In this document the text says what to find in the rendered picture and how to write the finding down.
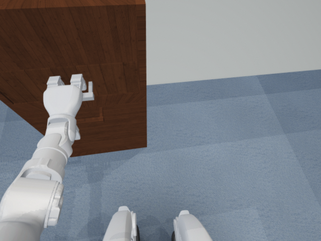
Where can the left robot thigh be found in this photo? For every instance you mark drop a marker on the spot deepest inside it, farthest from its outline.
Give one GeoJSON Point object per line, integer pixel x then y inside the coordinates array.
{"type": "Point", "coordinates": [122, 227]}

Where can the robot left hand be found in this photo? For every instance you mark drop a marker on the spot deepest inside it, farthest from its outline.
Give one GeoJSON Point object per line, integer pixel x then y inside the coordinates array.
{"type": "Point", "coordinates": [59, 98]}

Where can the right robot thigh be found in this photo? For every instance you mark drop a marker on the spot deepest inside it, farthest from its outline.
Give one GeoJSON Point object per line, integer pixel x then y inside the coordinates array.
{"type": "Point", "coordinates": [188, 228]}

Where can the robot thigh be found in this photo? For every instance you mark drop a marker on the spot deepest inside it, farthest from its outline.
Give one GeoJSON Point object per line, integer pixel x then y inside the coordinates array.
{"type": "Point", "coordinates": [122, 227]}
{"type": "Point", "coordinates": [188, 228]}

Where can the handle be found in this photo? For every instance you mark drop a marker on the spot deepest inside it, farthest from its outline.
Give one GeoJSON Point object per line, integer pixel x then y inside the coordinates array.
{"type": "Point", "coordinates": [88, 121]}
{"type": "Point", "coordinates": [89, 95]}

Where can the left robot upper arm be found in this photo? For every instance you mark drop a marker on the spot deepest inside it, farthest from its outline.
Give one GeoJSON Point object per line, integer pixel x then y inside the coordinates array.
{"type": "Point", "coordinates": [32, 205]}

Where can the cabinet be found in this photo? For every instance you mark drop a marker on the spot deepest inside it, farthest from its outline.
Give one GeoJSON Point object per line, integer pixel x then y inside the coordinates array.
{"type": "Point", "coordinates": [57, 33]}

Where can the drawer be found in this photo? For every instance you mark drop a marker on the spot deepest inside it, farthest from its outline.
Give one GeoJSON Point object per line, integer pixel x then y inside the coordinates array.
{"type": "Point", "coordinates": [29, 85]}

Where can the left robot forearm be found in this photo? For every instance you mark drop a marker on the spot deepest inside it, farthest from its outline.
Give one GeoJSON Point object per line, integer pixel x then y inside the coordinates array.
{"type": "Point", "coordinates": [53, 150]}

